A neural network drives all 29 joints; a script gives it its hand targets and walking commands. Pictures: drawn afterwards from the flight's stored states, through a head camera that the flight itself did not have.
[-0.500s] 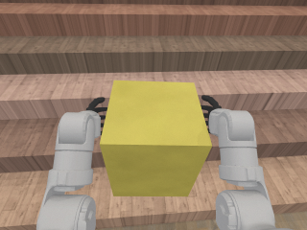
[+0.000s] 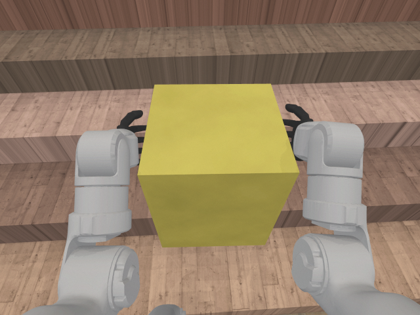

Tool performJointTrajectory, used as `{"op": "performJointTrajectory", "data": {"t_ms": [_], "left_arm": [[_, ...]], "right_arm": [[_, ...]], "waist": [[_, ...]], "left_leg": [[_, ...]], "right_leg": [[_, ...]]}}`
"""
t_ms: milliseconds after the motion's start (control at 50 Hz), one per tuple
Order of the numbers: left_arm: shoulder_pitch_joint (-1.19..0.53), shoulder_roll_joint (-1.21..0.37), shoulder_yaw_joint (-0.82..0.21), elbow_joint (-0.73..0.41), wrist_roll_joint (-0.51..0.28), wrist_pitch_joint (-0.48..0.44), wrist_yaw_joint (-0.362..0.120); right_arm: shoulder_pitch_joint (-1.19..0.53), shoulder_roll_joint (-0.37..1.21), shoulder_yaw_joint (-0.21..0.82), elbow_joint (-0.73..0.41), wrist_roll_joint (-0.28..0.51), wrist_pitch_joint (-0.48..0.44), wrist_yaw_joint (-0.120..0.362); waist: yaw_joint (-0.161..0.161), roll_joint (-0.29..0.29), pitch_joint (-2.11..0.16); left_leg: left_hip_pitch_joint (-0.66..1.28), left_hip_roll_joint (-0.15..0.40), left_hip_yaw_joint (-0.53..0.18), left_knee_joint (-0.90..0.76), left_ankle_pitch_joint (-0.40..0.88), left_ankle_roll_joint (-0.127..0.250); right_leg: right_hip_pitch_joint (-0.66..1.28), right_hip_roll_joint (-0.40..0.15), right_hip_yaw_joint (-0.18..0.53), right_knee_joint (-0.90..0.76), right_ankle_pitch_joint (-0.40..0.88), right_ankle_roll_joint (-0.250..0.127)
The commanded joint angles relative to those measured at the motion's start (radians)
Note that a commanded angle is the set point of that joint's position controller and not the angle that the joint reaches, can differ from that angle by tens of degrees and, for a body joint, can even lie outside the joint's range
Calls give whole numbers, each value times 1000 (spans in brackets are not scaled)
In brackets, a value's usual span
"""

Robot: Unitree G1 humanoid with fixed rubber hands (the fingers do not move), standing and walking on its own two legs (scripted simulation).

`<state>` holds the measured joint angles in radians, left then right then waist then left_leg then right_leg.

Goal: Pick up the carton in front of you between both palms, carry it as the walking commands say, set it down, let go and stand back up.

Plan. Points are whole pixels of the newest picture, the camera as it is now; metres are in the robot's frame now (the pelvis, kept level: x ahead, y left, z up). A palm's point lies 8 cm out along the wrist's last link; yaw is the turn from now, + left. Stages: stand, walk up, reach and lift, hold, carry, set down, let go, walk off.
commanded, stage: carry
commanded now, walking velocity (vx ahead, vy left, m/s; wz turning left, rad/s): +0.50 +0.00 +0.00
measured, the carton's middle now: (213, 170) +0.37 +0.00 +0.08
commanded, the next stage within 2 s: none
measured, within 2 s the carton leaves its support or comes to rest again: neither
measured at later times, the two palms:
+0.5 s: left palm (111, 26) +0.68 +0.24 +0.21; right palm (243, 33) +0.65 -0.06 +0.22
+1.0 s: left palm out of the picture +0.94 +0.31 +0.43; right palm out of the picture +0.99 +0.01 +0.45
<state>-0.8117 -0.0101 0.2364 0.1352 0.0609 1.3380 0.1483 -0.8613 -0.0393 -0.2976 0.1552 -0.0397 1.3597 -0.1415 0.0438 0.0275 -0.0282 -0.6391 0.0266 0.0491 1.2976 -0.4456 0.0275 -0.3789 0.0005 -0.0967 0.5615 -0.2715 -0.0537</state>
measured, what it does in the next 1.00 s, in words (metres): climbs: left foot 0.16 m higher, then right foot 0.16 m higher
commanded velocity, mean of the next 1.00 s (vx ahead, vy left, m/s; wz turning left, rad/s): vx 0.50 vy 0.00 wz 0.00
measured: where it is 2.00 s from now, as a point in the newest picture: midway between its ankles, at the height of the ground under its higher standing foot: (177, 53)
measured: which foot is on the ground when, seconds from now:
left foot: up 0.00-0.32, down 0.34-0.88, up 0.90-1.00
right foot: down 0.00-0.34, up 0.36-0.86, down 0.88-1.00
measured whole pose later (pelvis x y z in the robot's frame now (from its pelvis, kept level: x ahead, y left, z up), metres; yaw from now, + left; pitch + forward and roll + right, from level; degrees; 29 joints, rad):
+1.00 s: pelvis +0.60 +0.10 +0.26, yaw +0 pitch +0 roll -5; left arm -0.98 0.06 0.16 0.33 0.01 1.42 0.18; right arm -0.99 -0.06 -0.41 0.31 -0.11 1.42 -0.09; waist 0.17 0.02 -0.01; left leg -0.54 -0.04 -0.10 1.66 -0.13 0.07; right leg -0.64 0.06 -0.24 0.93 -0.31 -0.16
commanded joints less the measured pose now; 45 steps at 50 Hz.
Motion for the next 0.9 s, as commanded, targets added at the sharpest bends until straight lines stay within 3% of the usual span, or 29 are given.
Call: {"op": "performJointTrajectory", "data": {"t_ms": [0, 60, 100, 160, 200, 220, 240, 260, 280, 300, 320, 340, 360, 400, 440, 480, 560, 580, 620, 660, 680, 720, 760, 780, 800, 820, 840, 860, 880], "left_arm": [[-971, -1075, -576, -293, -497, -34, -234], [-971, -1043, -600, -363, -514, -29, -227], [-921, -1019, -610, -348, -505, -24, -225], [-880, -1011, -629, -305, -507, -28, -232], [-893, -1029, -641, -285, -524, -35, -250], [-908, -1056, -653, -304, -531, -42, -259], [-937, -1070, -653, -301, -540, -45, -265], [-958, -1077, -655, -308, -551, -44, -271], [-940, -1075, -657, -302, -555, -39, -274], [-938, -1058, -651, -322, -538, -40, -275], [-937, -1049, -655, -354, -523, -40, -272], [-846, -1054, -643, -345, -480, -47, -267], [-819, -990, -618, -328, -440, -44, -253], [-763, -969, -575, -346, -383, -41, -229], [-753, -938, -583, -371, -350, -40, -211], [-762, -920, -606, -411, -336, -43, -200], [-711, -844, -584, -363, -299, -30, -194], [-692, -824, -585, -318, -284, -21, -192], [-669, -811, -568, -207, -269, 3, -188], [-710, -791, -525, -145, -258, 18, -184], [-739, -783, -508, -104, -256, 26, -182], [-775, -766, -461, -13, -245, 46, -173], [-853, -780, -441, 24, -279, 61, -162], [-874, -808, -440, 33, -312, 72, -160], [-922, -835, -438, 54, -338, 82, -159], [-948, -886, -456, 53, -378, 87, -163], [-1015, -936, -467, 28, -425, 88, -172], [-1056, -982, -480, 22, -463, 85, -183], [-1062, -1024, -477, 33, -487, 76, -199]], "right_arm": [[-798, 1158, 606, -130, 415, -35, 209], [-782, 1114, 616, -193, 390, -36, 188], [-738, 1086, 621, -175, 362, -33, 179], [-672, 1050, 617, -123, 325, -36, 181], [-637, 1020, 604, -80, 293, -46, 184], [-638, 1021, 604, -104, 291, -58, 182], [-652, 1021, 603, -112, 285, -67, 178], [-657, 1014, 606, -123, 284, -73, 172], [-671, 1022, 618, -129, 293, -75, 163], [-684, 1049, 641, -173, 309, -80, 159], [-703, 1070, 662, -233, 328, -85, 161], [-697, 1070, 698, -252, 374, -92, 171], [-644, 1120, 722, -253, 416, -94, 186], [-784, 1133, 764, -423, 482, -104, 205], [-806, 1148, 782, -485, 515, -105, 217], [-814, 1146, 807, -505, 531, -96, 233], [-786, 1093, 819, -465, 545, -64, 251], [-788, 1073, 811, -427, 543, -52, 254], [-783, 1038, 753, -325, 530, -27, 262], [-795, 1028, 708, -222, 516, -8, 274], [-820, 1014, 677, -181, 514, -3, 281], [-851, 995, 616, -74, 511, 16, 293], [-895, 967, 549, -33, 506, 30, 291], [-926, 954, 506, -18, 501, 42, 287], [-907, 950, 468, 32, 478, 55, 280], [-906, 953, 442, 40, 447, 63, 273], [-910, 956, 416, 51, 417, 68, 268], [-908, 952, 397, 67, 379, 71, 262], [-892, 941, 372, 87, 339, 67, 254]], "waist": [[29, -142, -498], [54, -189, -508], [100, -184, -483], [144, -99, -379], [81, -64, -298], [27, -56, -304], [0, -109, -296], [-42, -210, -361], [-129, -335, -484], [-261, -358, -648], [-313, -200, -758], [-233, 279, -873], [-217, 295, -972], [-144, 102, -816], [-132, 149, -746], [-139, 120, -702], [-151, -71, -576], [-160, 1, -584], [-183, 49, -551], [-188, 17, -445], [-165, -3, -374], [-118, -2, -237], [-96, 50, -190], [-37, 113, -276], [-22, 176, -355], [35, 264, -454], [103, 277, -526], [157, 209, -586], [160, 115, -605]], "left_leg": [[-345, 34, -23, 98, 53, -2], [-472, 47, -15, 255, 23, 10], [-761, 51, -66, 643, -131, 42], [-1129, 75, -147, 893, -348, 56], [-944, 116, -73, 612, -309, 39], [-623, 129, -14, 342, -204, 37], [-264, 101, 63, 90, -101, 44], [63, 18, 174, 0, 32, 59], [300, -94, 227, -26, 83, 84], [500, -120, 226, -187, 214, 83], [661, -154, 83, -476, 227, 75], [906, 249, -686, -755, 496, 217], [879, 267, -872, -795, 606, 274], [803, 248, -668, -673, 591, 247], [792, 227, -577, -714, 512, 217], [876, 207, -490, -757, 513, 229], [880, 224, -367, -806, 658, 239], [917, 240, -374, -827, 730, 264], [1067, 283, -420, -865, 691, 311], [1132, 304, -420, -898, 565, 293], [1035, 247, -364, -923, 460, 250], [822, 202, -267, -1052, 298, 204], [536, 148, -107, -1246, 553, 219], [413, 107, 55, -1181, 1026, 204], [412, 123, 85, -1096, 1539, 194], [497, 160, 105, -965, 1897, 183], [571, 181, 104, -790, 2018, 151], [604, 149, 119, -504, 1948, 115], [458, 59, 51, -216, 1269, 72]], "right_leg": [[618, -284, 368, -123, 315, -183], [677, -308, 387, -158, 228, -219], [843, -385, 494, -170, 294, -277], [1001, -427, 489, -188, 304, -232], [754, -331, 328, -298, 140, -141], [497, -267, 221, -411, 204, -124], [263, -215, 85, -505, 304, -110], [126, -192, 3, -431, 833, -122], [128, -189, -26, -236, 1418, -121], [206, -203, -43, 95, 1664, -83], [182, -138, 8, 458, 1288, -36], [-179, 100, 136, 846, -33, 61], [-143, 150, 364, 1163, -38, 44], [-288, 74, 285, 1228, 42, 6], [-387, 39, 260, 1284, 45, -23], [-536, 15, 206, 1274, 18, -47], [-648, -23, 94, 1033, -72, -58], [-698, -10, 65, 1128, -57, -63], [-962, -23, 39, 1416, -179, -82], [-1202, -47, 58, 1601, -257, -88], [-1185, -66, 51, 1531, -290, -87], [-1091, -88, -13, 1352, -225, -75], [-706, -84, -99, 999, -183, -71], [-415, -28, -179, 867, -67, -99], [-230, 36, -222, 789, 10, -115], [-122, 75, -229, 729, 46, -137], [-23, 101, -215, 582, 49, -124], [126, 134, -182, 290, 117, -101], [325, 61, 41, 69, 236, -105]]}}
